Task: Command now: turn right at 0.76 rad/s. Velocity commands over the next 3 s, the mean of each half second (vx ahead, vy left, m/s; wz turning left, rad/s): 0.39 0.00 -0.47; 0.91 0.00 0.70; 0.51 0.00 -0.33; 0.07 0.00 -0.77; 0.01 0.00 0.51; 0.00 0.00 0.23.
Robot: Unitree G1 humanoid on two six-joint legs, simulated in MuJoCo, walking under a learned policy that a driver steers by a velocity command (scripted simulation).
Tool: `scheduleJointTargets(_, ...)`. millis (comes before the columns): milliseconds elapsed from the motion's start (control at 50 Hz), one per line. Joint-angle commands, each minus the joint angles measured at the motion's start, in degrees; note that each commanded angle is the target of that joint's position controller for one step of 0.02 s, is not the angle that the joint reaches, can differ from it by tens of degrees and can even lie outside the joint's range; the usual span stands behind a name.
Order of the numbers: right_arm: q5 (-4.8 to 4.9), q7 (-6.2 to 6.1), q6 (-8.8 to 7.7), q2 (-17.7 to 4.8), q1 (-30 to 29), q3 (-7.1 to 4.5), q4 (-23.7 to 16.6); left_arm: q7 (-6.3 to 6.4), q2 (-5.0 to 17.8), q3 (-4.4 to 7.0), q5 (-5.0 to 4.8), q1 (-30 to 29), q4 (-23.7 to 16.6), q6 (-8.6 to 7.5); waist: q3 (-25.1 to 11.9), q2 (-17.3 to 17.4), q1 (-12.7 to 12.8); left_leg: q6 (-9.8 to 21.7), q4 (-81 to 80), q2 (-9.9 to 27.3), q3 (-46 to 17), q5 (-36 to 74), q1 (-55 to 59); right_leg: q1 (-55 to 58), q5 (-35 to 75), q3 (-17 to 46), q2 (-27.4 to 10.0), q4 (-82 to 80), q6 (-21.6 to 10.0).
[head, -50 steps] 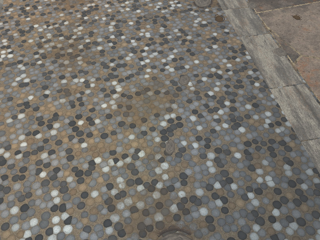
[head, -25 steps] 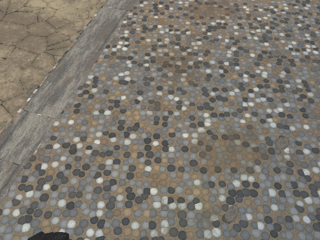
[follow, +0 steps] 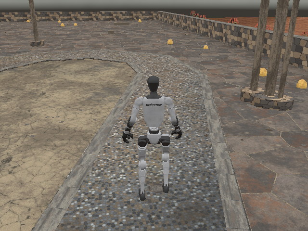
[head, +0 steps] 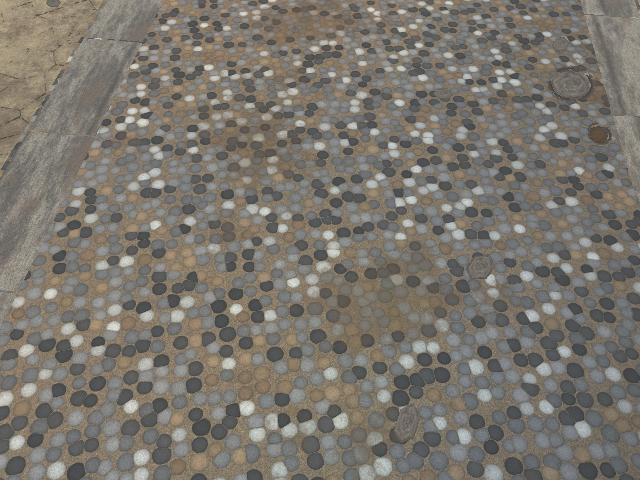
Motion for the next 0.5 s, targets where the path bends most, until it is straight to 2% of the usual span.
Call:
scheduleJointTargets(20,0.55,0.12,-0.31,-11.8,0.6,-3.88,-2.5,-1.69,2.0,-0.25,-0.03,-4.8,-7.7,-0.97,-5.9,10.4,-2.9,11.5,-4.0,15.1,-5.8,30.0,7.9,0.8,-0.3,-3.2,-0.6,-9.0,-1.5)
scheduleJointTargets(60,1.70,0.92,-0.93,-12.5,0.2,-4.43,-2.1,-2.05,3.4,0.53,-0.04,-3.5,-8.0,-0.40,-5.9,10.8,-2.1,10.2,-1.6,16.3,-4.7,30.1,7.5,4.4,0.9,-4.7,0.2,-14.3,-3.4)
scheduleJointTargets(100,2.88,1.68,-1.73,-11.4,-0.4,-4.50,-1.4,-1.59,4.4,1.61,0.07,0.2,-7.0,0.18,-6.3,8.7,0.7,5.9,5.7,15.0,-0.5,27.0,3.7,13.2,8.4,-5.7,2.4,-24.2,-6.5)
scheduleJointTargets(120,2.43,2.27,-2.25,-9.5,3.0,-4.21,-0.1,-0.50,7.6,3.16,0.37,4.7,-5.9,0.06,-8.2,1.7,2.3,1.7,16.2,11.0,3.3,21.0,-2.9,23.6,20.5,-0.9,2.4,-30.1,-9.6)
scheduleJointTargets(140,-0.75,2.50,-2.64,-5.6,1.7,-2.97,-3.7,0.82,17.1,5.61,-0.05,8.6,-6.3,-0.24,-9.6,-18.2,1.8,-4.3,35.9,2.2,5.9,-15.7,-24.8,37.7,37.3,23.3,-12.0,-30.1,-19.1)
scheduleJointTargets(160,-0.69,2.61,-3.67,-5.8,-3.8,-2.60,-6.0,-0.23,15.8,4.85,1.09,11.7,-6.8,-2.59,-17.0,-15.6,5.9,-3.8,45.4,-3.1,-8.7,-22.5,-34.8,40.4,8.3,40.5,-17.8,-36.8,-28.7)
scheduleJointTargets(180,1.50,3.09,-4.61,-8.2,-7.8,-3.23,-6.8,-0.87,12.3,3.76,0.51,12.2,-5.9,-4.30,-12.8,-9.1,7.2,-1.3,45.8,-1.0,-12.5,-18.0,-39.0,39.2,-15.3,39.6,-17.0,-41.8,-27.0)
scheduleJointTargets(200,2.57,3.35,-5.55,-9.3,-9.2,-3.70,-7.0,-0.77,10.5,2.99,-0.27,9.8,-5.7,-5.28,-7.6,-6.9,5.5,0.7,42.6,-0.2,-12.8,-13.1,-40.0,34.8,-25.6,39.0,-15.7,-43.8,-24.5)
scheduleJointTargets(220,1.96,3.29,-6.16,-10.3,-8.6,-4.18,-6.1,-0.47,9.2,2.25,-0.68,6.5,-6.3,-5.48,-4.3,-4.6,3.5,1.2,38.9,0.5,-12.7,-9.6,-38.1,30.3,-24.1,36.6,-14.2,-44.3,-22.6)
scheduleJointTargets(240,1.08,3.28,-6.71,-10.5,-7.4,-4.42,-5.4,0.14,8.5,1.70,-0.42,3.3,-7.0,-5.43,-3.0,-5.3,1.6,1.0,34.3,0.6,-12.7,-5.8,-34.0,25.9,-21.3,32.8,-11.7,-44.9,-21.2)
scheduleJointTargets(260,0.95,3.73,-7.13,-10.0,-4.7,-4.36,-3.9,0.78,7.5,1.09,0.51,1.2,-7.7,-5.53,-3.3,-7.0,0.2,0.4,32.4,0.5,-10.9,-1.3,-31.4,24.4,-17.1,28.4,-10.2,-45.2,-20.3)
scheduleJointTargets(280,0.80,4.10,-7.43,-9.2,-2.7,-4.08,-2.2,1.18,6.3,0.58,1.27,0.9,-7.6,-5.87,-4.3,-7.1,0.1,-0.4,30.2,0.3,-9.1,3.3,-29.7,24.5,-12.1,24.6,-8.9,-45.2,-19.6)
scheduleJointTargets(300,0.78,4.31,-7.49,-8.1,-1.9,-3.65,-1.1,1.35,5.7,0.25,1.51,1.8,-6.9,-6.26,-4.8,-6.8,0.6,-1.2,27.3,0.3,-8.0,7.0,-28.3,24.4,-8.2,21.3,-7.9,-45.2,-18.9)
scheduleJointTargets(340,1.24,4.26,-7.07,-6.3,-3.3,-2.58,-0.9,1.21,6.8,0.31,1.21,4.0,-5.6,-7.04,-3.5,-7.4,2.0,-2.3,21.8,0.6,-7.1,12.1,-27.0,23.2,-5.6,17.5,-7.5,-45.8,-17.9)
scheduleJointTargets(360,1.58,4.21,-6.82,-6.1,-4.1,-2.21,-1.1,1.08,7.3,0.33,1.14,4.9,-5.1,-7.43,-2.7,-7.7,2.6,-2.5,20.1,0.8,-7.0,13.4,-27.3,23.1,-5.9,16.9,-8.2,-46.5,-17.9)
scheduleJointTargets(440,2.73,4.47,-6.37,-7.5,-5.8,-1.71,-2.5,0.55,8.4,0.36,1.29,6.8,-2.9,-8.76,1.6,-6.6,4.1,-1.5,18.0,2.3,-8.6,15.8,-34.8,27.3,-6.1,15.6,-12.9,-49.4,-18.1)
scheduleJointTargets(500,3.32,5.17,-6.31,-7.4,-5.8,-1.44,-3.5,0.37,8.0,0.35,1.64,7.3,-1.2,-9.26,4.2,-4.8,4.2,-0.4,18.7,2.4,-11.2,16.1,-41.3,32.9,-2.7,11.1,-15.3,-50.6,-17.3)
Next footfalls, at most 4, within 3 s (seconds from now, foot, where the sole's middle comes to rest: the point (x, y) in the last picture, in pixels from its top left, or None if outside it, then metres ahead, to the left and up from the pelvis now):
0.12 right None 0.05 -0.14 -0.78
0.72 left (298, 464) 0.48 0.07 -0.78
1.20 right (332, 267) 0.97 0.00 -0.78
1.66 left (272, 216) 1.14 0.16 -0.78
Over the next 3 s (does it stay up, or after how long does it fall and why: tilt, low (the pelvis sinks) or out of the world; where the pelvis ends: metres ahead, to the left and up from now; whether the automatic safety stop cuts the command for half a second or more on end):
stays up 1.03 0.11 -0.01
